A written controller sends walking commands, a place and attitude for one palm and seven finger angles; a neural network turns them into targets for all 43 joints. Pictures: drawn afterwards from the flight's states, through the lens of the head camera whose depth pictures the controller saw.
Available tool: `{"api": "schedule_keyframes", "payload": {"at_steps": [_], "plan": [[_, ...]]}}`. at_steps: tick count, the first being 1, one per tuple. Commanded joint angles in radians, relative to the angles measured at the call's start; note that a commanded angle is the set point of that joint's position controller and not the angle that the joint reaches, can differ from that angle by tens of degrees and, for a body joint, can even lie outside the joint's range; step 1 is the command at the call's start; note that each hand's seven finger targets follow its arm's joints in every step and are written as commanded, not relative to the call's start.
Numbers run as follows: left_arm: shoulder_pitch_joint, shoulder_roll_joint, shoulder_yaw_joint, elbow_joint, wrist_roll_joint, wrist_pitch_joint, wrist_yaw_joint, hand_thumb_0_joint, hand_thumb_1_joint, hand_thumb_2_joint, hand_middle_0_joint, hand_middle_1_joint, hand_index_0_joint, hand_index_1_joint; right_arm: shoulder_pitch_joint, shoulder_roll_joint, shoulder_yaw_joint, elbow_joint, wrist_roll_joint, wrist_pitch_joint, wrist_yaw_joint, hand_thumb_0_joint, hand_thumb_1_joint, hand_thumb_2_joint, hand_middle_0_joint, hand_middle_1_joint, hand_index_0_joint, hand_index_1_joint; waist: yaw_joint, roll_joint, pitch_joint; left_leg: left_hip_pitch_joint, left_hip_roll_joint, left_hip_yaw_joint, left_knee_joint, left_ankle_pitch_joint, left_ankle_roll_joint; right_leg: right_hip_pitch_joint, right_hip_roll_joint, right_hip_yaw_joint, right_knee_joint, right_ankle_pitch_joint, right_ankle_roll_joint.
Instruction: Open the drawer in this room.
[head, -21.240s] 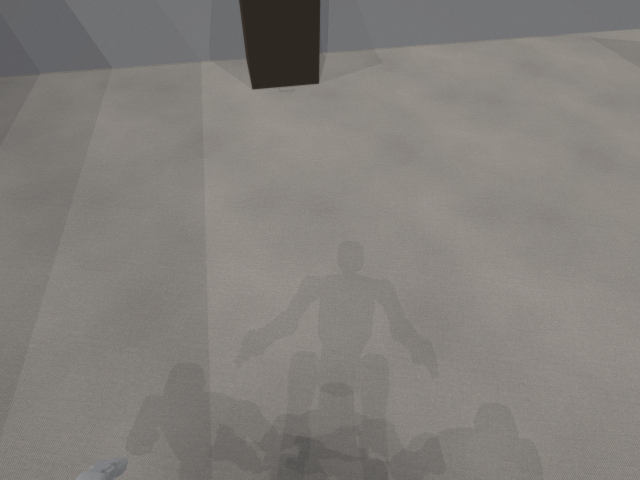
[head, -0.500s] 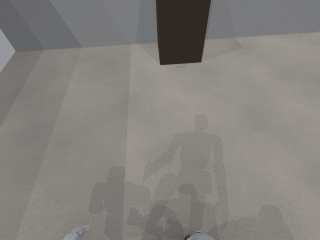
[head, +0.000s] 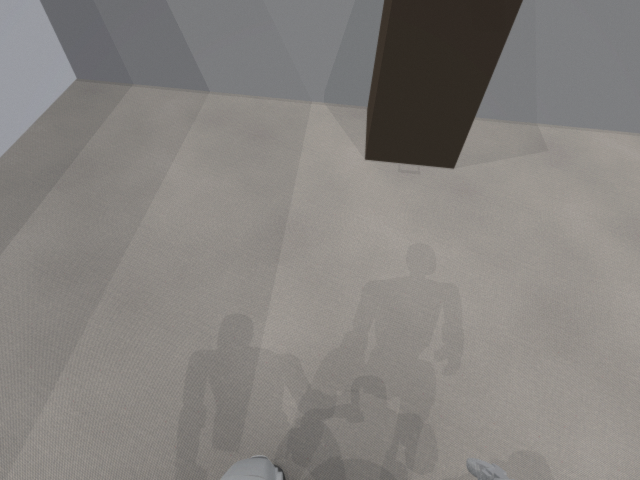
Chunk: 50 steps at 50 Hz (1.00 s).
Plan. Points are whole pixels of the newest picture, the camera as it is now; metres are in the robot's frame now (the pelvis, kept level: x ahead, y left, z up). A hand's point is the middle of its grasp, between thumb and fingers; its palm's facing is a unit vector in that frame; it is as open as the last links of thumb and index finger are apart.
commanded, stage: turn or walk to find it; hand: left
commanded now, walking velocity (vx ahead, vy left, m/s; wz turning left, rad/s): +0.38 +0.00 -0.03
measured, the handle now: out of the picture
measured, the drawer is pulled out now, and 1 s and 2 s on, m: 0.00 0.00 0.00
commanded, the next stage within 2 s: stand and wait in 1.26 s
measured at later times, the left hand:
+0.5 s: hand (256, 328) +0.36 +0.15 -0.15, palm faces -0.07 -0.97 -0.24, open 7.4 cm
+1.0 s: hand (249, 347) +0.34 +0.16 -0.18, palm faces +0.12 -0.98 -0.14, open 7.4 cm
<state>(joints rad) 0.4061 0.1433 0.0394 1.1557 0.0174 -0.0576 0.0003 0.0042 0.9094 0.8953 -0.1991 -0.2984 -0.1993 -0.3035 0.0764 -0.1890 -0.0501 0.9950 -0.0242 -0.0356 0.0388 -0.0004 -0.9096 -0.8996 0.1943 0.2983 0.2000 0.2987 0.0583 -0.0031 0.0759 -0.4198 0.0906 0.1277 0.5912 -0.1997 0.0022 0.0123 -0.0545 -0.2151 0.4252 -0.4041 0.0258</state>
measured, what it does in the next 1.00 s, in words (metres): walks ahead: left foot, then right foot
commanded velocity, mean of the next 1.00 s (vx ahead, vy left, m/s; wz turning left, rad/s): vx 0.38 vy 0.00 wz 0.01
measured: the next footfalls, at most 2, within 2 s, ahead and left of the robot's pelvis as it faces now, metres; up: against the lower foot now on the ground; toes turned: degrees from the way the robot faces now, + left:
left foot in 0.02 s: +0.14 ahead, +0.12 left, +0.00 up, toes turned +9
right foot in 0.48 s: +0.33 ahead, -0.15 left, +0.00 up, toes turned -11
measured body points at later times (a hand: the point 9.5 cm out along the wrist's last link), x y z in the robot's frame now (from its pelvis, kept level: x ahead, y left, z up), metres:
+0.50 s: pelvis +0.21 -0.03 -0.01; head +0.24 -0.06 +0.44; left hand +0.36 +0.20 -0.13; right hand +0.12 -0.24 -0.17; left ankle +0.11 +0.11 -0.72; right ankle +0.29 -0.14 -0.73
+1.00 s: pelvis +0.43 +0.00 -0.01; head +0.46 +0.03 +0.44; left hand +0.33 +0.21 -0.17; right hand +0.57 -0.23 -0.13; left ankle +0.50 +0.09 -0.73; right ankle +0.30 -0.14 -0.69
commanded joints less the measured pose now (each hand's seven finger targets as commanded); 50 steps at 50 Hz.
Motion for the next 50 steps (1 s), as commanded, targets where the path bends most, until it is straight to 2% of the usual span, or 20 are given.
{"api": "schedule_keyframes", "payload": {"at_steps": [1,2,4,7,10,19,21,22,23,24,25,26,28,31,37,43,46,47,48,50], "plan": [[0.0,0.093,0.01,-0.095,-0.014,-0.025,-0.01,0.0,0.9,0.9,-0.2,-0.3,-0.2,-0.3,0.454,-0.282,-0.067,0.066,-0.013,-0.032,-0.04,0.0,-0.9,-0.9,0.2,0.3,0.2,0.3,-0.198,0.339,-0.26,0.723,0.349,-0.507,-0.227,0.139,0.181,-0.568,0.021,0.043,0.691,-0.133,-0.026],[-0.051,0.113,0.011,-0.112,-0.007,-0.024,-0.001,0.0,0.9,0.9,-0.2,-0.3,-0.2,-0.3,0.439,-0.271,-0.062,0.076,-0.001,-0.026,-0.046,0.0,-0.9,-0.9,0.2,0.3,0.2,0.3,-0.192,0.278,-0.276,0.694,0.386,-0.53,-0.274,0.077,0.212,-0.638,0.001,0.154,0.821,-0.178,-0.04],[-0.157,0.103,0.017,-0.119,-0.003,-0.014,-0.011,0.0,0.9,0.9,-0.2,-0.3,-0.2,-0.3,0.295,-0.175,-0.042,0.03,0.002,-0.029,-0.049,0.0,-0.9,-0.9,0.2,0.3,0.2,0.3,-0.149,0.137,-0.081,0.428,0.335,-0.422,-0.341,-0.034,0.19,-0.678,-0.081,0.198,0.862,-0.03,-0.037],[-0.098,0.06,0.014,-0.098,0.011,0.017,-0.017,0.0,0.9,0.9,-0.2,-0.3,-0.2,-0.3,0.228,-0.092,-0.018,0.026,0.001,-0.045,-0.053,0.0,-0.9,-0.9,0.2,0.3,0.2,0.3,-0.068,0.108,-0.033,0.244,0.239,-0.229,-0.394,0.004,0.138,-0.565,-0.103,0.188,0.755,0.06,-0.021],[-0.099,0.045,0.021,-0.118,0.013,0.037,-0.019,0.0,0.9,0.9,-0.2,-0.3,-0.2,-0.3,0.234,-0.082,-0.027,0.028,0.002,-0.051,-0.053,0.0,-0.9,-0.9,0.2,0.3,0.2,0.3,-0.041,0.092,-0.011,0.216,0.213,-0.165,-0.435,0.018,0.15,-0.587,-0.112,0.178,0.684,0.159,-0.004],[-0.332,0.071,0.023,-0.22,0.01,0.029,-0.033,0.0,0.9,0.9,-0.2,-0.3,-0.2,-0.3,0.313,-0.117,-0.04,0.07,-0.006,-0.042,-0.049,0.0,-0.9,-0.9,0.2,0.3,0.2,0.3,-0.082,0.096,0.026,0.306,0.207,-0.104,-0.376,0.118,0.142,-0.496,-0.07,0.109,0.243,0.211,-0.003],[-0.273,0.09,0.03,-0.205,0.009,0.022,-0.033,0.0,0.9,0.9,-0.2,-0.3,-0.2,-0.3,0.295,-0.126,-0.04,0.072,-0.007,-0.035,-0.051,0.0,-0.9,-0.9,0.2,0.3,0.2,0.3,-0.045,0.079,-0.003,0.288,0.203,-0.094,-0.293,0.136,0.117,-0.355,-0.045,0.088,0.161,0.215,-0.019],[-0.173,0.113,0.036,-0.171,0.011,0.015,-0.031,0.0,0.9,0.9,-0.2,-0.3,-0.2,-0.3,0.288,-0.127,-0.038,0.076,-0.004,-0.032,-0.05,0.0,-0.9,-0.9,0.2,0.3,0.2,0.3,0.002,0.037,-0.057,0.266,0.16,-0.055,-0.164,0.193,0.09,-0.206,-0.014,0.066,0.095,0.233,-0.028],[-0.033,0.17,0.048,-0.125,0.016,0.003,-0.024,0.0,0.9,0.9,-0.2,-0.3,-0.2,-0.3,0.295,-0.106,-0.033,0.078,0.002,-0.034,-0.043,0.0,-0.9,-0.9,0.2,0.3,0.2,0.3,0.063,-0.063,-0.115,0.155,0.093,-0.01,0.06,0.18,0.054,0.009,-0.047,0.12,0.047,0.217,-0.051],[0.119,0.286,0.076,-0.08,0.021,-0.009,-0.01,0.0,0.9,0.9,-0.2,-0.3,-0.2,-0.3,0.307,-0.035,-0.017,0.057,0.014,-0.038,-0.035,0.0,-0.9,-0.9,0.2,0.3,0.2,0.3,0.107,-0.331,-0.217,-0.078,-0.025,0.054,0.391,-0.166,0.013,0.21,-0.318,0.462,-0.048,0.196,-0.123],[0.135,0.33,0.079,-0.076,-0.003,-0.008,-0.005,0.0,0.9,0.9,-0.2,-0.3,-0.2,-0.3,0.27,-0.058,-0.011,0.019,0.017,-0.027,-0.035,0.0,-0.9,-0.9,0.2,0.3,0.2,0.3,0.09,-0.344,-0.219,-0.207,-0.061,-0.055,0.589,-0.383,0.008,0.201,-0.423,0.685,-0.162,0.204,-0.193],[0.043,0.305,0.076,-0.099,-0.002,-0.007,-0.002,0.0,0.9,0.9,-0.2,-0.3,-0.2,-0.3,0.218,-0.06,-0.024,0.02,0.015,-0.023,-0.035,0.0,-0.9,-0.9,0.2,0.3,0.2,0.3,0.073,-0.268,-0.152,-0.253,-0.013,-0.133,0.693,-0.308,0.014,0.091,-0.419,0.654,-0.191,0.093,-0.199],[-0.116,0.206,0.051,-0.143,-0.005,-0.006,0.003,0.0,0.9,0.9,-0.2,-0.3,-0.2,-0.3,0.192,-0.052,-0.029,0.032,0.007,-0.016,-0.031,0.0,-0.9,-0.9,0.2,0.3,0.2,0.3,-0.003,-0.059,-0.04,-0.232,0.063,-0.145,0.68,-0.126,0.007,-0.103,-0.351,0.471,-0.219,-0.004,-0.165],[-0.136,0.134,0.029,-0.136,0.003,-0.022,0.004,0.0,0.9,0.9,-0.2,-0.3,-0.2,-0.3,0.25,-0.019,-0.02,0.056,-0.004,0.007,-0.024,0.0,-0.9,-0.9,0.2,0.3,0.2,0.3,-0.057,-0.134,-0.028,-0.143,0.067,-0.1,0.561,-0.047,-0.024,-0.211,-0.259,0.269,-0.247,0.152,-0.131],[-0.069,0.144,0.024,-0.097,0.004,-0.038,0.005,0.0,0.9,0.9,-0.2,-0.3,-0.2,-0.3,0.113,-0.01,-0.016,-0.004,-0.003,0.009,-0.003,0.0,-0.9,-0.9,0.2,0.3,0.2,0.3,-0.043,-0.12,0.013,-0.176,0.06,-0.05,0.28,0.023,-0.043,-0.142,-0.231,0.177,-0.258,0.299,-0.152],[-0.018,0.178,0.026,-0.06,0.006,-0.027,0.01,0.0,0.9,0.9,-0.2,-0.3,-0.2,-0.3,-0.004,-0.036,-0.006,-0.055,0.002,-0.01,0.002,0.0,-0.9,-0.9,0.2,0.3,0.2,0.3,-0.021,-0.106,0.025,-0.052,0.028,-0.017,0.051,-0.01,-0.005,-0.061,-0.266,0.179,-0.188,0.407,-0.152],[-0.06,0.192,0.028,-0.063,-0.002,-0.019,0.007,0.0,0.9,0.9,-0.2,-0.3,-0.2,-0.3,0.221,-0.099,-0.023,0.012,-0.008,-0.025,-0.013,0.0,-0.9,-0.9,0.2,0.3,0.2,0.3,-0.143,-0.022,-0.081,0.323,-0.034,0.026,-0.093,0.017,0.021,-0.161,-0.183,0.07,0.137,0.552,-0.099],[-0.025,0.147,0.023,-0.078,-0.007,-0.018,-0.001,0.0,0.9,0.9,-0.2,-0.3,-0.2,-0.3,0.362,-0.2,-0.048,0.047,-0.018,-0.033,-0.027,0.0,-0.9,-0.9,0.2,0.3,0.2,0.3,-0.189,0.163,-0.2,0.577,0.142,-0.206,-0.146,0.005,0.084,-0.354,-0.09,0.028,0.41,0.366,-0.047],[-0.043,0.108,0.011,-0.11,-0.013,-0.021,-0.012,0.0,0.9,0.9,-0.2,-0.3,-0.2,-0.3,0.461,-0.299,-0.069,0.067,-0.011,-0.027,-0.037,0.0,-0.9,-0.9,0.2,0.3,0.2,0.3,-0.208,0.339,-0.232,0.68,0.345,-0.515,-0.256,0.06,0.173,-0.572,0.018,0.049,0.691,-0.147,-0.021],[-0.126,0.115,0.016,-0.121,-0.009,-0.015,-0.004,0.0,0.9,0.9,-0.2,-0.3,-0.2,-0.3,0.334,-0.232,-0.055,0.044,0.004,-0.023,-0.047,0.0,-0.9,-0.9,0.2,0.3,0.2,0.3,-0.162,0.221,-0.146,0.508,0.365,-0.488,-0.336,-0.079,0.192,-0.671,-0.053,0.184,0.864,-0.084,-0.039]]}}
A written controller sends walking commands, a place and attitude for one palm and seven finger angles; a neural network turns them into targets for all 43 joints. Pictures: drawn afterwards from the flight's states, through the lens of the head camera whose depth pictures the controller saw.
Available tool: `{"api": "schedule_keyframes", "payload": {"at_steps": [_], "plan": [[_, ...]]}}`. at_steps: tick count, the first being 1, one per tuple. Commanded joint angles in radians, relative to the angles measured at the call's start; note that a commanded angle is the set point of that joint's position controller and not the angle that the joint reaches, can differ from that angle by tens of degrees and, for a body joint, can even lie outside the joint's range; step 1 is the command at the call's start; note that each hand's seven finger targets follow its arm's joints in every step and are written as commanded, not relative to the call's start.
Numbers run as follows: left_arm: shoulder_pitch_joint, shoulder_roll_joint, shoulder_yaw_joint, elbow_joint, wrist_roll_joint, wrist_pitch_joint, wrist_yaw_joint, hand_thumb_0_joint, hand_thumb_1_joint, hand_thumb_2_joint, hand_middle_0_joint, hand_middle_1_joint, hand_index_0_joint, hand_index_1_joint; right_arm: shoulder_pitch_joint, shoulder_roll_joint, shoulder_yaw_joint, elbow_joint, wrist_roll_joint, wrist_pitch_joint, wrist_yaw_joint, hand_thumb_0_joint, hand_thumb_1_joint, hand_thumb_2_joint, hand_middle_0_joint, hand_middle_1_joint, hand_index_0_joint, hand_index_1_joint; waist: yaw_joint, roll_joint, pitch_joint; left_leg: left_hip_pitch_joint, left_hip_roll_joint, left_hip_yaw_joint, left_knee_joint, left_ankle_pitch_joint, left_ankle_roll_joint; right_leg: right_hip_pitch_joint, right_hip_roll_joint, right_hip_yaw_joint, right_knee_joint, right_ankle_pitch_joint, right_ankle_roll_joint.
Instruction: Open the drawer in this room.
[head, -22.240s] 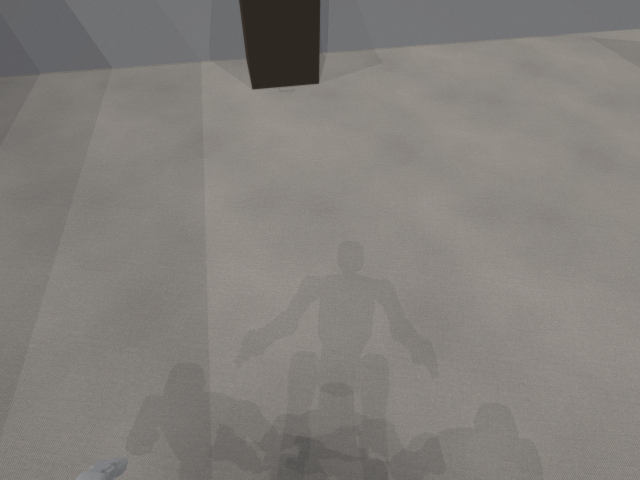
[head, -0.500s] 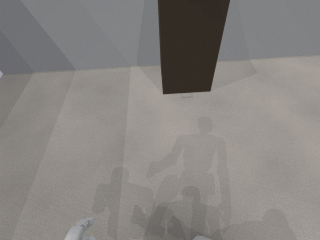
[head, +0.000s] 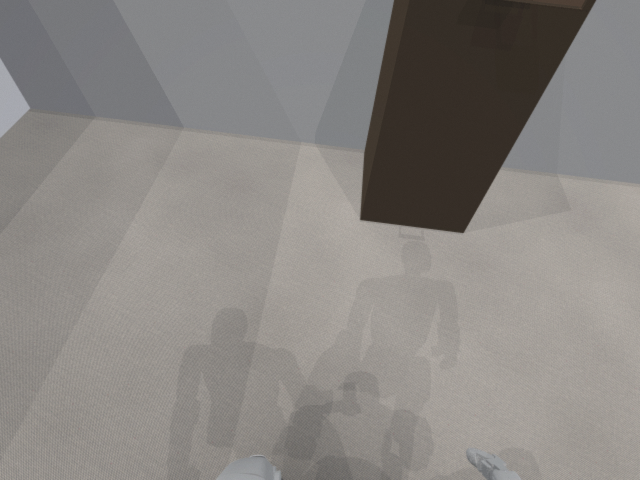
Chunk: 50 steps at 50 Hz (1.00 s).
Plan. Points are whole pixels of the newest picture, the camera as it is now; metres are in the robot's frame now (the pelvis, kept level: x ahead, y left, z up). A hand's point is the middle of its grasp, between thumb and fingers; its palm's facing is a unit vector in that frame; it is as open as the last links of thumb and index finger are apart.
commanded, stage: turn or walk to find it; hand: left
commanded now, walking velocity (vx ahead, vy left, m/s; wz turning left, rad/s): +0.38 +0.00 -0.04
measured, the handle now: out of the picture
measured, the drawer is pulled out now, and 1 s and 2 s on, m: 0.00 0.00 0.00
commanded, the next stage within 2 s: stand and wait in 0.26 s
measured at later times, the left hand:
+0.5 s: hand (261, 331) +0.35 +0.13 -0.15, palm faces -0.08 -0.97 -0.21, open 7.4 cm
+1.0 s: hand (237, 384) +0.26 +0.15 -0.16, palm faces +0.04 -0.98 -0.17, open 7.3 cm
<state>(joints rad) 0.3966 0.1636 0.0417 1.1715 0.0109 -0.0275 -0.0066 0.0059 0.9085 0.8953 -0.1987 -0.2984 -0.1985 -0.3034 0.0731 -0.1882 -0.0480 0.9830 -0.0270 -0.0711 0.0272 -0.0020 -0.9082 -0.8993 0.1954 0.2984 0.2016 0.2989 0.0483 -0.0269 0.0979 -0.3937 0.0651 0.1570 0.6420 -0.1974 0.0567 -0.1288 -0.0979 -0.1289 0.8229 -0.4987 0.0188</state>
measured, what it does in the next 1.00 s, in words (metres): walks ahead: right foot, then left foot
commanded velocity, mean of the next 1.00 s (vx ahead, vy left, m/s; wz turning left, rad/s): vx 0.09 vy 0.00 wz -0.09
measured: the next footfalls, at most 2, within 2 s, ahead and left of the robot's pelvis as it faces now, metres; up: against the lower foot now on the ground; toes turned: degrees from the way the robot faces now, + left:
right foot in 0.46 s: +0.33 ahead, -0.15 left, +0.00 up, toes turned -10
left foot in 0.80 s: +0.31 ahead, +0.10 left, +0.00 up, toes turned +5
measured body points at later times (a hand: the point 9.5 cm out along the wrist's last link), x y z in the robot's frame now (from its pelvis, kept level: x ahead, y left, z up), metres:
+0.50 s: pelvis +0.20 -0.04 +0.00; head +0.24 -0.06 +0.45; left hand +0.35 +0.18 -0.13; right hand +0.09 -0.23 -0.16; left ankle +0.08 +0.09 -0.70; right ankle +0.29 -0.14 -0.72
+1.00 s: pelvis +0.27 -0.02 +0.02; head +0.28 -0.01 +0.47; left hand +0.26 +0.21 -0.14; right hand +0.31 -0.26 -0.13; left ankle +0.27 +0.09 -0.72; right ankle +0.29 -0.14 -0.72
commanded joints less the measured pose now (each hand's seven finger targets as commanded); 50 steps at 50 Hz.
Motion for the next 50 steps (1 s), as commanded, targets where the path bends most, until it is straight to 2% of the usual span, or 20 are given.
{"api": "schedule_keyframes", "payload": {"at_steps": [1,4,6,11,13,18,21,22,23,24,25,27,29,33,36,38,40,42,44,50], "plan": [[-0.133,0.092,0.016,-0.128,0.005,-0.04,-0.004,0.0,0.9,0.9,-0.2,-0.3,-0.2,-0.3,0.278,-0.172,-0.041,0.037,0.005,0.007,-0.035,0.0,-0.9,-0.9,0.2,0.3,0.2,0.3,-0.127,0.166,-0.102,0.39,0.348,-0.44,-0.409,-0.078,0.122,-0.522,-0.041,0.116,0.455,0.088,-0.029],[-0.072,0.046,0.015,-0.099,0.019,-0.014,-0.01,0.0,0.9,0.9,-0.2,-0.3,-0.2,-0.3,0.228,-0.095,-0.021,0.042,0.005,-0.014,-0.039,0.0,-0.9,-0.9,0.2,0.3,0.2,0.3,-0.051,0.107,-0.066,0.246,0.256,-0.238,-0.447,0.048,0.072,-0.425,-0.059,0.107,0.376,0.192,-0.009],[-0.071,0.036,0.017,-0.106,0.02,0.002,-0.009,0.0,0.9,0.9,-0.2,-0.3,-0.2,-0.3,0.238,-0.083,-0.02,0.049,0.01,-0.018,-0.041,0.0,-0.9,-0.9,0.2,0.3,0.2,0.3,-0.037,0.113,-0.051,0.227,0.237,-0.195,-0.473,0.068,0.081,-0.446,-0.064,0.104,0.353,0.252,0.004],[-0.19,0.044,0.025,-0.169,0.018,0.013,-0.018,0.0,0.9,0.9,-0.2,-0.3,-0.2,-0.3,0.287,-0.083,-0.028,0.066,0.012,-0.025,-0.045,0.0,-0.9,-0.9,0.2,0.3,0.2,0.3,-0.039,0.11,-0.014,0.311,0.227,-0.146,-0.491,0.149,0.104,-0.551,-0.075,0.095,0.202,0.347,0.028],[-0.279,0.046,0.02,-0.201,0.017,0.009,-0.022,0.0,0.9,0.9,-0.2,-0.3,-0.2,-0.3,0.33,-0.083,-0.029,0.081,0.009,-0.024,-0.043,0.0,-0.9,-0.9,0.2,0.3,0.2,0.3,-0.064,0.105,0.015,0.315,0.227,-0.141,-0.491,0.169,0.103,-0.533,-0.072,0.077,0.084,0.354,0.025],[-0.338,0.033,0.004,-0.218,0.011,-0.001,-0.011,0.0,0.9,0.9,-0.2,-0.3,-0.2,-0.3,0.374,-0.082,-0.023,0.117,0.002,-0.008,-0.05,0.0,-0.9,-0.9,0.2,0.3,0.2,0.3,-0.082,0.139,0.006,0.35,0.202,-0.079,-0.35,0.538,0.073,-0.362,0.008,0.016,-0.162,0.34,-0.01],[-0.157,0.069,0.006,-0.162,0.014,-0.019,-0.001,0.0,0.9,0.9,-0.2,-0.3,-0.2,-0.3,0.347,-0.093,-0.019,0.129,0.01,0.002,-0.053,0.0,-0.9,-0.9,0.2,0.3,0.2,0.3,0.006,0.114,-0.097,0.337,0.165,-0.055,-0.141,0.605,0.017,-0.078,0.055,-0.017,-0.33,0.46,-0.027],[-0.061,0.125,0.016,-0.124,0.016,-0.032,0.007,0.0,0.9,0.9,-0.2,-0.3,-0.2,-0.3,0.357,-0.073,-0.015,0.134,0.017,0.0,-0.049,0.0,-0.9,-0.9,0.2,0.3,0.2,0.3,0.04,0.043,-0.169,0.24,0.127,-0.036,0.005,0.471,-0.02,0.118,-0.005,0.034,-0.349,0.671,-0.038],[0.041,0.211,0.034,-0.094,0.02,-0.046,0.021,0.0,0.9,0.9,-0.2,-0.3,-0.2,-0.3,0.403,-0.03,-0.011,0.124,0.025,-0.001,-0.043,0.0,-0.9,-0.9,0.2,0.3,0.2,0.3,0.058,-0.154,-0.272,0.024,0.018,0.01,0.255,0.077,-0.06,0.353,-0.234,0.259,-0.304,1.11,-0.117],[0.081,0.256,0.035,-0.078,-0.001,-0.046,0.02,0.0,0.9,0.9,-0.2,-0.3,-0.2,-0.3,0.426,-0.029,-0.011,0.118,0.033,0.015,-0.053,0.0,-0.9,-0.9,0.2,0.3,0.2,0.3,0.04,-0.176,-0.31,-0.027,-0.043,-0.058,0.462,-0.433,-0.082,0.358,-0.381,0.353,-0.333,1.389,-0.233],[0.015,0.248,0.036,-0.097,-0.005,-0.046,0.024,0.0,0.9,0.9,-0.2,-0.3,-0.2,-0.3,0.387,-0.018,-0.005,0.116,0.035,0.03,-0.054,0.0,-0.9,-0.9,0.2,0.3,0.2,0.3,0.032,-0.206,-0.322,-0.026,-0.002,-0.148,0.522,-0.436,-0.082,0.255,-0.372,0.373,-0.388,1.239,-0.257],[-0.144,0.17,0.015,-0.132,-0.004,-0.031,0.031,0.0,0.9,0.9,-0.2,-0.3,-0.2,-0.3,0.324,-0.005,-0.003,0.119,0.025,0.049,-0.051,0.0,-0.9,-0.9,0.2,0.3,0.2,0.3,-0.018,-0.077,-0.165,-0.032,0.035,-0.161,0.506,-0.331,-0.088,0.043,-0.291,0.28,-0.461,0.902,-0.215],[-0.233,0.132,0.007,-0.154,0.002,-0.025,0.035,0.0,0.9,0.9,-0.2,-0.3,-0.2,-0.3,0.356,0.025,0.006,0.133,0.018,0.068,-0.047,0.0,-0.9,-0.9,0.2,0.3,0.2,0.3,-0.071,-0.069,-0.132,0.052,0.049,-0.138,0.372,-0.261,-0.099,-0.108,-0.229,0.157,-0.518,0.714,-0.164],[-0.243,0.105,0.008,-0.145,0.009,-0.015,0.034,0.0,0.9,0.9,-0.2,-0.3,-0.2,-0.3,0.345,0.044,0.014,0.129,0.014,0.076,-0.044,0.0,-0.9,-0.9,0.2,0.3,0.2,0.3,-0.068,-0.133,-0.104,0.122,0.03,-0.092,0.175,-0.201,-0.108,-0.184,-0.18,0.138,-0.581,0.455,-0.161],[-0.241,0.118,0.008,-0.135,0.002,-0.005,0.031,0.0,0.9,0.9,-0.2,-0.3,-0.2,-0.3,0.322,0.026,0.02,0.12,0.012,0.069,-0.045,0.0,-0.9,-0.9,0.2,0.3,0.2,0.3,-0.07,-0.106,-0.097,0.184,0.018,-0.079,-0.02,-0.101,-0.109,-0.182,-0.141,0.128,-0.563,0.31,-0.14],[-0.244,0.1,-0.001,-0.12,-0.004,0.004,0.03,0.0,0.9,0.9,-0.2,-0.3,-0.2,-0.3,0.336,0.007,0.022,0.138,0.014,0.058,-0.045,0.0,-0.9,-0.9,0.2,0.3,0.2,0.3,-0.083,-0.061,-0.077,0.312,0.034,-0.095,-0.197,0.021,-0.105,-0.264,-0.107,0.106,-0.516,0.185,-0.09],[-0.192,0.058,-0.009,-0.121,-0.01,0.014,0.026,0.0,0.9,0.9,-0.2,-0.3,-0.2,-0.3,0.286,-0.067,0.02,0.12,0.009,0.046,-0.05,0.0,-0.9,-0.9,0.2,0.3,0.2,0.3,-0.047,0.135,-0.025,0.178,0.153,-0.233,-0.344,-0.01,-0.053,-0.194,-0.014,0.07,-0.464,0.187,-0.018],[-0.17,0.071,-0.003,-0.102,-0.002,0.03,0.023,0.0,0.9,0.9,-0.2,-0.3,-0.2,-0.3,0.186,-0.082,0.015,0.093,0.011,0.051,-0.052,0.0,-0.9,-0.9,0.2,0.3,0.2,0.3,-0.024,0.218,0.024,0.035,0.161,-0.251,-0.443,-0.175,-0.033,-0.073,0.009,0.047,-0.407,0.247,0.002],[-0.119,0.071,-0.012,-0.076,0.001,0.024,0.021,0.0,0.9,0.9,-0.2,-0.3,-0.2,-0.3,0.164,-0.068,0.019,0.081,0.016,0.049,-0.056,0.0,-0.9,-0.9,0.2,0.3,0.2,0.3,-0.011,0.168,0.008,0.066,0.127,-0.204,-0.418,-0.104,-0.039,-0.035,-0.009,0.066,-0.435,0.326,-0.004],[-0.114,0.108,0.008,-0.084,0.003,0.028,0.017,0.0,0.9,0.9,-0.2,-0.3,-0.2,-0.3,0.168,-0.1,-0.005,0.07,0.018,0.061,-0.067,0.0,-0.9,-0.9,0.2,0.3,0.2,0.3,-0.046,0.062,-0.08,0.262,0.132,-0.112,-0.285,0.033,-0.041,-0.148,-0.018,0.13,-0.41,0.427,-0.027]]}}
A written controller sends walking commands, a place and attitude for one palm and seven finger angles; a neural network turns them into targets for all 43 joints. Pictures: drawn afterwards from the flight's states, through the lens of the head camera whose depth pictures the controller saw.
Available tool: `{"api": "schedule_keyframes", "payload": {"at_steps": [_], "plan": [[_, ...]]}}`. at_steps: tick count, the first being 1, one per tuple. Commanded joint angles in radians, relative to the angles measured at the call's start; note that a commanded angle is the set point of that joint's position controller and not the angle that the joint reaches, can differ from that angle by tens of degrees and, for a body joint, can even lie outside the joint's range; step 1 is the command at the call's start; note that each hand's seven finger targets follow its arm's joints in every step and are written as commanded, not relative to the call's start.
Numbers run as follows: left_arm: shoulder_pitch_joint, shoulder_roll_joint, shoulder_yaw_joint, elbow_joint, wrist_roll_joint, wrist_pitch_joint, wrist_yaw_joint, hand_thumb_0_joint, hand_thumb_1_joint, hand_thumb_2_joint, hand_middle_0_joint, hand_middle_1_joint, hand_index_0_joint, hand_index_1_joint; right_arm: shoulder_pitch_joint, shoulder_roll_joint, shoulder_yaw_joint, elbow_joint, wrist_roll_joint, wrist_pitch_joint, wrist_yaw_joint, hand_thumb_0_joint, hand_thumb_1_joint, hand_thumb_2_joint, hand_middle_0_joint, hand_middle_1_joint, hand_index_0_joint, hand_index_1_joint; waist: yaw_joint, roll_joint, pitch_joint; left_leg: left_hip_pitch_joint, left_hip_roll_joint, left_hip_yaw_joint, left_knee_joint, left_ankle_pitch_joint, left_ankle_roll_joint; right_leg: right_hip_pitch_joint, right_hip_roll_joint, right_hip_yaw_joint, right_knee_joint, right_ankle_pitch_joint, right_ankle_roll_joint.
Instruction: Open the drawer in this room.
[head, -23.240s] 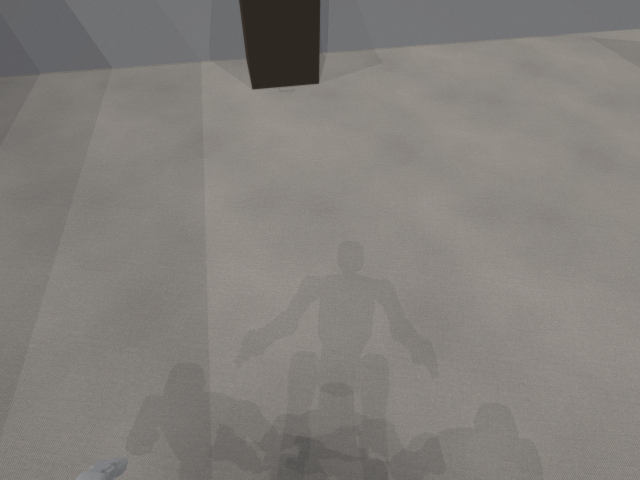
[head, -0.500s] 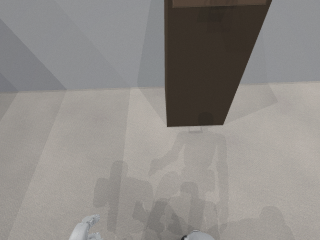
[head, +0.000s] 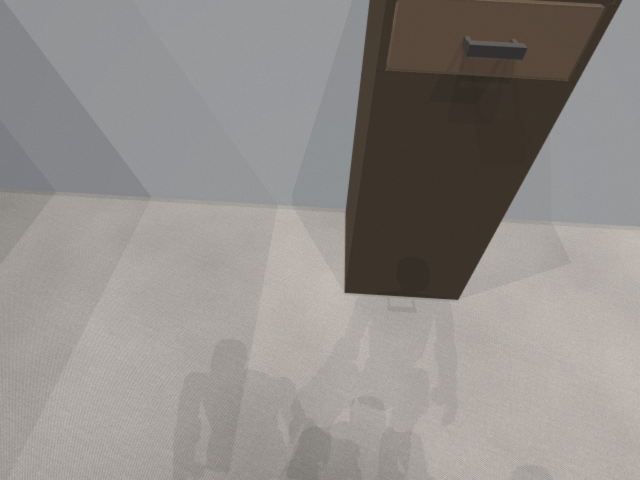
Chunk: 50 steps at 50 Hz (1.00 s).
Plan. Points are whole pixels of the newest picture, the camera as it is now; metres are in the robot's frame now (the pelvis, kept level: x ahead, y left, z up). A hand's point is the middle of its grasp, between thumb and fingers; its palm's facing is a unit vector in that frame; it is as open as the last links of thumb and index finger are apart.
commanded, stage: turn or walk to find it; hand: left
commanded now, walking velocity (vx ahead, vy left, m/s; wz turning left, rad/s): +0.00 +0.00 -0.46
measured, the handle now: (492, 45) +0.88 -0.26 +0.17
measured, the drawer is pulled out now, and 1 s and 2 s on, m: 0.00 0.00 0.00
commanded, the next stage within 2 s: stand and wait in 0.02 s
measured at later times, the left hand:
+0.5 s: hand out of the picture +0.07 +0.18 -0.17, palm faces -0.03 -0.97 -0.22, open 7.3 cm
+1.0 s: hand out of the picture +0.01 +0.16 -0.18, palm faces +0.00 -0.99 -0.16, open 7.4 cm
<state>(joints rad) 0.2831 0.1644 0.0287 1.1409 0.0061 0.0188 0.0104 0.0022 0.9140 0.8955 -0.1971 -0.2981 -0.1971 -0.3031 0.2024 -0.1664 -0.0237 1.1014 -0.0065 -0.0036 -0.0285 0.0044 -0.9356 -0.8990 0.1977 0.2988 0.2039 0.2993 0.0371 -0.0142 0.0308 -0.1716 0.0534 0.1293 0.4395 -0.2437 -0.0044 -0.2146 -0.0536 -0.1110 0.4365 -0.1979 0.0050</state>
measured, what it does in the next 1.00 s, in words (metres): stands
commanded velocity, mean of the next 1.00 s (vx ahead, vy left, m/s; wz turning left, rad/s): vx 0.00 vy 0.00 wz -0.01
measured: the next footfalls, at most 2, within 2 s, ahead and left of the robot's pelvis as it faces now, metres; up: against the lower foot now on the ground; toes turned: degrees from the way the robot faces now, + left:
left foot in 1.86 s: +0.12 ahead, +0.12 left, +0.00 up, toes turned -26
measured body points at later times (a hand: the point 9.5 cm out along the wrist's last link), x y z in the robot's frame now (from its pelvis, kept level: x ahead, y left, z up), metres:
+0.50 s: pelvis +0.02 +0.00 +0.00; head +0.04 -0.01 +0.45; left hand +0.07 +0.23 -0.16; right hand +0.01 -0.22 -0.17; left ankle +0.00 +0.12 -0.74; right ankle +0.02 -0.12 -0.74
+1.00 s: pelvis +0.03 +0.00 +0.00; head +0.04 +0.01 +0.45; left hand +0.02 +0.21 -0.16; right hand +0.01 -0.21 -0.16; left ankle +0.00 +0.12 -0.74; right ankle +0.02 -0.12 -0.74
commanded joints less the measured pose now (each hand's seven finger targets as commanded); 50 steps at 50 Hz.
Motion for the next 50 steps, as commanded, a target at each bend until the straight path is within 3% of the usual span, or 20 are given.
{"api": "schedule_keyframes", "payload": {"at_steps": [1,5,8,11,21,33,37,50], "plan": [[-0.004,0.111,0.026,-0.061,0.009,-0.016,-0.001,0.0,0.9,0.9,-0.2,-0.3,-0.2,-0.3,0.037,-0.128,-0.034,-0.055,-0.002,-0.004,-0.013,0.0,-0.9,-0.9,0.2,0.3,0.2,0.3,-0.039,0.035,-0.013,0.042,0.151,-0.079,-0.073,0.078,0.022,-0.073,-0.058,0.115,-0.002,0.135,-0.015],[0.024,0.092,0.021,-0.053,0.013,-0.017,0.003,0.0,0.9,0.9,-0.2,-0.3,-0.2,-0.3,0.023,-0.117,-0.032,-0.052,-0.002,-0.009,-0.012,0.0,-0.9,-0.9,0.2,0.3,0.2,0.3,-0.031,0.033,-0.022,0.022,0.146,-0.069,-0.063,0.082,0.028,-0.055,-0.053,0.125,0.018,0.156,-0.015],[0.041,0.095,0.015,-0.043,0.011,-0.026,0.01,0.0,0.9,0.9,-0.2,-0.3,-0.2,-0.3,0.038,-0.098,-0.027,-0.041,0.0,-0.014,-0.009,0.0,-0.9,-0.9,0.2,0.3,0.2,0.3,-0.032,-0.015,-0.053,0.032,0.119,-0.046,-0.031,0.112,0.016,-0.022,-0.074,0.15,0.007,0.225,-0.026],[0.036,0.099,0.011,-0.038,0.009,-0.031,0.015,0.0,0.9,0.9,-0.2,-0.3,-0.2,-0.3,0.052,-0.079,-0.021,-0.021,-0.001,-0.017,-0.007,0.0,-0.9,-0.9,0.2,0.3,0.2,0.3,-0.037,-0.027,-0.042,0.048,0.106,-0.034,-0.03,0.142,0.006,-0.023,-0.084,0.159,0.003,0.268,-0.032],[0.009,0.099,-0.005,-0.041,0.003,-0.032,0.024,0.0,0.9,0.9,-0.2,-0.3,-0.2,-0.3,0.093,-0.059,-0.009,0.021,-0.002,-0.019,-0.003,0.0,-0.9,-0.9,0.2,0.3,0.2,0.3,-0.03,0.017,0.015,0.027,0.103,-0.044,-0.092,0.131,0.004,0.003,-0.078,0.139,-0.034,0.21,-0.024],[0.013,0.086,-0.012,-0.045,0.001,-0.037,0.03,0.0,0.9,0.9,-0.2,-0.3,-0.2,-0.3,0.147,-0.043,-0.007,0.045,0.0,-0.019,-0.001,0.0,-0.9,-0.9,0.2,0.3,0.2,0.3,-0.033,0.008,0.033,0.024,0.097,-0.053,-0.125,0.105,0.004,0.024,-0.074,0.12,-0.072,0.159,-0.02],[0.035,0.081,-0.015,-0.037,0.001,-0.042,0.031,0.0,0.9,0.9,-0.2,-0.3,-0.2,-0.3,0.153,-0.042,-0.007,0.047,0.0,-0.024,-0.003,0.0,-0.9,-0.9,0.2,0.3,0.2,0.3,-0.036,0.009,0.005,0.057,0.099,-0.049,-0.121,0.149,0.008,0.033,-0.077,0.118,-0.07,0.202,-0.02],[0.079,0.058,-0.021,-0.011,0.005,-0.045,0.034,0.0,0.9,0.9,-0.2,-0.3,-0.2,-0.3,0.152,-0.042,-0.005,0.045,0.003,-0.025,-0.006,0.0,-0.9,-0.9,0.2,0.3,0.2,0.3,-0.04,0.011,0.054,0.053,0.095,-0.057,-0.135,0.123,0.013,0.011,-0.076,0.115,-0.094,0.154,-0.014]]}}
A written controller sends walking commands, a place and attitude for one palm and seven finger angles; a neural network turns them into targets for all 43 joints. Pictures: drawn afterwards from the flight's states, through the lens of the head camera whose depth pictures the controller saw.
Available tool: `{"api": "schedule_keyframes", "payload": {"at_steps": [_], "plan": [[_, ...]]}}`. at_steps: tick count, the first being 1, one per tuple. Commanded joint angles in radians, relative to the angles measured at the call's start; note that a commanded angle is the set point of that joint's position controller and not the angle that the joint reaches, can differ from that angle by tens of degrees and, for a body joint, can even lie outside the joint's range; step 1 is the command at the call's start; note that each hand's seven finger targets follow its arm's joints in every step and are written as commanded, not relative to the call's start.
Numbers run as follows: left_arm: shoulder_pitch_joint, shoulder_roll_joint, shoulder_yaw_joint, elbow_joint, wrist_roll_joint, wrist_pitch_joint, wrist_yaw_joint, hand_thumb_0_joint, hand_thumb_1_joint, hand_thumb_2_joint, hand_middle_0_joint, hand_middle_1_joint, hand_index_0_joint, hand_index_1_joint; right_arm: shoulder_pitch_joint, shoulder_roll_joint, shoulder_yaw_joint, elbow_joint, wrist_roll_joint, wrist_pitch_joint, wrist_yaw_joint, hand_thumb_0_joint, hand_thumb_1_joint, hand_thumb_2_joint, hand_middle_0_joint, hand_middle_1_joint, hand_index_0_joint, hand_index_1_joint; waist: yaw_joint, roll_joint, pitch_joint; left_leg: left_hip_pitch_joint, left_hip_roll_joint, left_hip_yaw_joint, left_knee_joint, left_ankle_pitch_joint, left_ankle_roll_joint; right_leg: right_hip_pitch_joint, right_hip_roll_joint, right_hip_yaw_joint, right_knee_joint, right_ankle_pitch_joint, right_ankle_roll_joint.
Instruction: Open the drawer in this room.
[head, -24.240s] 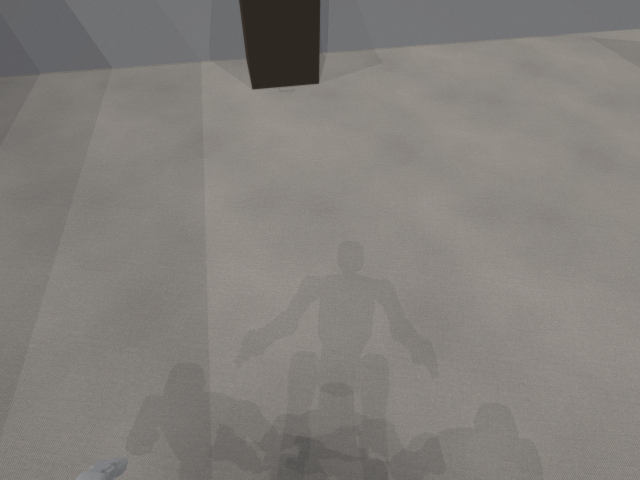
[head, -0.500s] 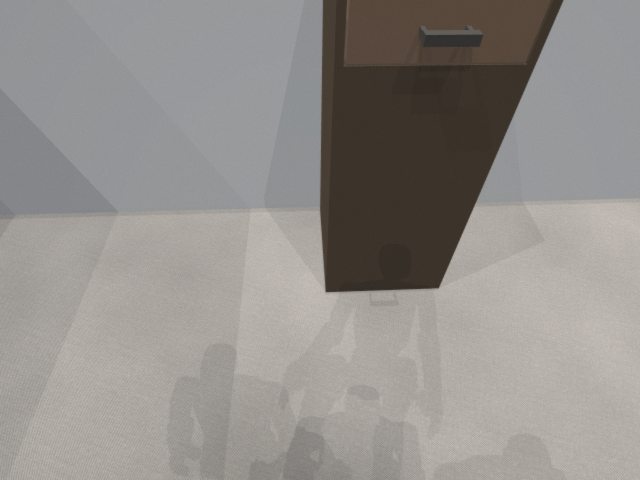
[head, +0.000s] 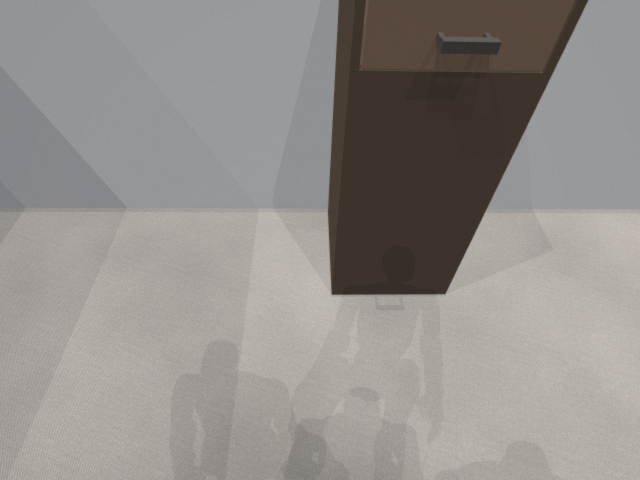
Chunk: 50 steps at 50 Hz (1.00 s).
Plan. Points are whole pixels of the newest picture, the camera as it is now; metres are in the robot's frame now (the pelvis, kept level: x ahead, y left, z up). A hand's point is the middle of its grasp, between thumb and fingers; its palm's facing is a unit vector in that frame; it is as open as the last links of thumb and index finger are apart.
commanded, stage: walk to a spot facing it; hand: left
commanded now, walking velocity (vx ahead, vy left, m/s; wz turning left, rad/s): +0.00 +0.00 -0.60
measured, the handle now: (466, 41) +0.85 -0.23 +0.17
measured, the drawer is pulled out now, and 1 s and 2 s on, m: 0.00 0.00 0.00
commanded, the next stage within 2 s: none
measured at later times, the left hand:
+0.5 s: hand out of the picture +0.07 +0.17 -0.18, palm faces -0.12 -0.95 -0.30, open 7.4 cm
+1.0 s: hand (190, 457) +0.18 +0.20 -0.18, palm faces -0.43 -0.87 -0.23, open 7.4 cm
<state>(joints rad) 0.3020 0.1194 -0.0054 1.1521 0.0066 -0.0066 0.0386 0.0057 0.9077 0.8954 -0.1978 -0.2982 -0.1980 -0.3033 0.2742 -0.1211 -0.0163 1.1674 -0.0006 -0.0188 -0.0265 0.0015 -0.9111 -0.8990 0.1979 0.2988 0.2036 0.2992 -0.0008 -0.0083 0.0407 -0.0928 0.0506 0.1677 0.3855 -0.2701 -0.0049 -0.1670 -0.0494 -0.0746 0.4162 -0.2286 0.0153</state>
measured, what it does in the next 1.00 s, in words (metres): steps on the spot, turning right: left foot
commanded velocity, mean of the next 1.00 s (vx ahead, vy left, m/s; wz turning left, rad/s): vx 0.00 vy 0.00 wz -0.60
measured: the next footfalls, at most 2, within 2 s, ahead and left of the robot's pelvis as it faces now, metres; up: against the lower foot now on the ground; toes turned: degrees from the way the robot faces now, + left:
left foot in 0.86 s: +0.09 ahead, +0.12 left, +0.00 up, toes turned -24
right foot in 1.30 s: -0.07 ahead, -0.08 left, +0.00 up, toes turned -48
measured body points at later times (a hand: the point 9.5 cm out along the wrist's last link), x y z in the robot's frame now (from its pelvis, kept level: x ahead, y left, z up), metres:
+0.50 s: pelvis -0.02 -0.03 -0.02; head +0.04 -0.06 +0.43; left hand +0.07 +0.22 -0.15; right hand +0.02 -0.28 -0.18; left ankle -0.04 +0.12 -0.67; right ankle -0.01 -0.11 -0.74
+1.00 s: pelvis +0.00 +0.04 -0.01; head +0.06 +0.05 +0.44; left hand +0.21 +0.25 -0.16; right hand -0.03 -0.23 -0.13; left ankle +0.05 +0.14 -0.74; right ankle -0.08 -0.07 -0.66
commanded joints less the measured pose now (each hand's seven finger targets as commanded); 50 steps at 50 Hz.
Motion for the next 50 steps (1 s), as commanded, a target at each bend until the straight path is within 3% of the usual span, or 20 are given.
{"api": "schedule_keyframes", "payload": {"at_steps": [1,8,11,13,15,17,18,19,20,22,25,35,38,40,41,42,43,44,47,50], "plan": [[0.064,0.099,0.015,-0.023,0.005,-0.015,0.005,0.0,0.9,0.9,-0.2,-0.3,-0.2,-0.3,0.073,-0.086,-0.015,-0.025,-0.004,-0.008,-0.01,0.0,-0.9,-0.9,0.2,0.3,0.2,0.3,-0.001,0.014,0.041,-0.013,0.101,-0.086,-0.063,0.158,0.014,-0.054,-0.079,0.09,-0.063,0.204,-0.027],[-0.007,0.136,0.07,-0.096,0.015,0.026,-0.017,0.0,0.9,0.9,-0.2,-0.3,-0.2,-0.3,0.021,-0.155,-0.065,-0.097,-0.008,0.022,-0.022,0.0,-0.9,-0.9,0.2,0.3,0.2,0.3,-0.009,0.067,0.041,-0.027,0.182,-0.09,0.007,0.051,0.039,-0.216,-0.031,0.111,0.119,0.167,-0.038],[-0.031,0.112,0.086,-0.149,0.023,0.044,-0.028,0.0,0.9,0.9,-0.2,-0.3,-0.2,-0.3,-0.006,-0.196,-0.087,-0.131,-0.015,0.017,-0.023,0.0,-0.9,-0.9,0.2,0.3,0.2,0.3,-0.006,0.213,0.032,-0.038,0.342,-0.167,-0.072,0.124,0.14,-0.314,0.009,0.028,0.448,-0.159,-0.012],[-0.045,0.102,0.094,-0.179,0.023,0.048,-0.032,0.0,0.9,0.9,-0.2,-0.3,-0.2,-0.3,-0.039,-0.2,-0.09,-0.157,-0.021,0.014,-0.019,0.0,-0.9,-0.9,0.2,0.3,0.2,0.3,0.001,0.188,0.027,-0.056,0.379,-0.141,-0.051,0.218,0.174,-0.327,-0.017,0.03,0.535,-0.262,-0.01],[-0.015,0.094,0.096,-0.189,0.023,0.041,-0.039,0.0,0.9,0.9,-0.2,-0.3,-0.2,-0.3,-0.093,-0.218,-0.099,-0.178,-0.028,0.014,-0.014,0.0,-0.9,-0.9,0.2,0.3,0.2,0.3,0.027,0.156,0.013,-0.072,0.36,-0.062,0.039,0.302,0.135,-0.249,-0.024,0.008,0.424,-0.226,-0.01],[0.078,0.125,0.103,-0.17,0.022,0.029,-0.041,0.0,0.9,0.9,-0.2,-0.3,-0.2,-0.3,-0.126,-0.228,-0.1,-0.196,-0.023,0.021,-0.007,0.0,-0.9,-0.9,0.2,0.3,0.2,0.3,0.076,0.058,-0.018,-0.131,0.294,0.03,0.243,0.256,0.054,-0.084,-0.006,-0.008,0.172,0.017,-0.012],[0.119,0.219,0.116,-0.164,0.03,0.015,-0.031,0.0,0.9,0.9,-0.2,-0.3,-0.2,-0.3,-0.107,-0.185,-0.095,-0.221,-0.014,0.028,-0.002,0.0,-0.9,-0.9,0.2,0.3,0.2,0.3,0.089,-0.232,-0.035,-0.27,0.169,0.093,0.515,0.026,-0.017,0.015,-0.14,0.244,0.001,0.326,-0.064],[0.136,0.29,0.12,-0.164,0.017,0.011,-0.019,0.0,0.9,0.9,-0.2,-0.3,-0.2,-0.3,-0.143,-0.14,-0.078,-0.273,-0.004,0.036,0.003,0.0,-0.9,-0.9,0.2,0.3,0.2,0.3,0.093,-0.365,-0.02,-0.436,0.027,0.009,0.713,-0.374,-0.056,0.022,-0.316,0.511,-0.079,0.597,-0.187],[0.122,0.287,0.119,-0.181,0.009,0.014,-0.01,0.0,0.9,0.9,-0.2,-0.3,-0.2,-0.3,-0.173,-0.145,-0.075,-0.281,-0.002,0.052,-0.003,0.0,-0.9,-0.9,0.2,0.3,0.2,0.3,0.092,-0.25,-0.032,-0.44,0.034,-0.134,0.792,-0.38,-0.047,-0.018,-0.318,0.542,-0.123,0.448,-0.223],[-0.004,0.271,0.123,-0.221,0.011,0.017,-0.009,0.0,0.9,0.9,-0.2,-0.3,-0.2,-0.3,-0.191,-0.178,-0.078,-0.281,-0.011,0.049,0.0,0.0,-0.9,-0.9,0.2,0.3,0.2,0.3,0.052,-0.194,-0.003,-0.503,0.055,-0.19,0.846,-0.235,-0.045,-0.019,-0.264,0.496,-0.103,0.257,-0.219],[-0.054,0.27,0.119,-0.252,0.011,0.013,-0.017,0.0,0.9,0.9,-0.2,-0.3,-0.2,-0.3,-0.178,-0.182,-0.071,-0.273,-0.016,0.047,0.006,0.0,-0.9,-0.9,0.2,0.3,0.2,0.3,0.032,-0.098,-0.088,-0.443,0.045,-0.171,0.773,-0.142,-0.064,0.02,-0.189,0.386,-0.058,0.304,-0.188],[-0.041,0.328,0.126,-0.283,0.02,0.026,-0.028,0.0,0.9,0.9,-0.2,-0.3,-0.2,-0.3,-0.255,-0.197,-0.055,-0.343,-0.005,0.041,0.001,0.0,-0.9,-0.9,0.2,0.3,0.2,0.3,0.055,-0.138,-0.089,-0.37,-0.009,-0.168,0.508,-0.173,-0.072,0.027,-0.151,0.459,-0.036,0.387,-0.206],[-0.087,0.341,0.13,-0.302,0.022,0.033,-0.029,0.0,0.9,0.9,-0.2,-0.3,-0.2,-0.3,-0.204,-0.2,-0.051,-0.351,0.002,0.03,-0.002,0.0,-0.9,-0.9,0.2,0.3,0.2,0.3,0.03,-0.146,-0.11,-0.269,-0.024,-0.163,0.341,-0.168,-0.061,-0.006,-0.14,0.484,-0.009,0.392,-0.189],[-0.135,0.338,0.127,-0.314,0.013,0.039,-0.031,0.0,0.9,0.9,-0.2,-0.3,-0.2,-0.3,-0.109,-0.205,-0.052,-0.327,0.004,0.019,-0.007,0.0,-0.9,-0.9,0.2,0.3,0.2,0.3,-0.016,-0.137,-0.135,-0.097,-0.041,-0.147,0.12,-0.03,-0.052,-0.089,-0.092,0.467,0.049,0.347,-0.13],[-0.148,0.308,0.119,-0.326,0.005,0.042,-0.034,0.0,0.9,0.9,-0.2,-0.3,-0.2,-0.3,-0.063,-0.24,-0.057,-0.317,0.002,0.009,-0.012,0.0,-0.9,-0.9,0.2,0.3,0.2,0.3,-0.037,-0.073,-0.145,0.055,0.022,-0.196,-0.005,0.016,-0.03,-0.216,-0.033,0.428,0.124,0.225,-0.081],[-0.125,0.24,0.107,-0.347,-0.003,0.046,-0.045,0.0,0.9,0.9,-0.2,-0.3,-0.2,-0.3,-0.061,-0.334,-0.074,-0.329,-0.012,0.002,-0.013,0.0,-0.9,-0.9,0.2,0.3,0.2,0.3,-0.034,0.221,-0.124,0.142,0.274,-0.463,-0.124,0.028,0.048,-0.414,0.109,0.285,0.316,-0.105,-0.021],[-0.133,0.234,0.103,-0.362,0.01,0.045,-0.051,0.0,0.9,0.9,-0.2,-0.3,-0.2,-0.3,-0.074,-0.381,-0.083,-0.355,-0.012,0.016,-0.008,0.0,-0.9,-0.9,0.2,0.3,0.2,0.3,-0.024,0.285,-0.073,0.018,0.433,-0.546,-0.136,0.129,0.125,-0.438,0.108,0.157,0.526,-0.362,0.02],[-0.137,0.262,0.115,-0.344,0.022,0.052,-0.051,0.0,0.9,0.9,-0.2,-0.3,-0.2,-0.3,-0.111,-0.345,-0.074,-0.356,-0.021,0.013,-0.01,0.0,-0.9,-0.9,0.2,0.3,0.2,0.3,-0.017,0.27,-0.047,-0.052,0.419,-0.534,-0.133,0.181,0.152,-0.436,0.081,0.181,0.672,-0.35,0.037],[-0.102,0.255,0.125,-0.311,0.017,0.059,-0.07,0.0,0.9,0.9,-0.2,-0.3,-0.2,-0.3,-0.183,-0.271,-0.056,-0.38,-0.024,0.008,-0.008,0.0,-0.9,-0.9,0.2,0.3,0.2,0.3,0.039,0.179,-0.002,-0.114,0.263,-0.275,-0.09,0.222,0.123,-0.41,0.045,0.133,0.841,-0.202,0.054],[-0.128,0.227,0.114,-0.316,0.013,0.062,-0.075,0.0,0.9,0.9,-0.2,-0.3,-0.2,-0.3,-0.097,-0.261,-0.061,-0.352,-0.022,0.003,-0.009,0.0,-0.9,-0.9,0.2,0.3,0.2,0.3,0.011,0.158,-0.036,-0.02,0.246,-0.21,-0.063,0.314,0.127,-0.426,0.026,0.101,0.807,-0.171,0.067]]}}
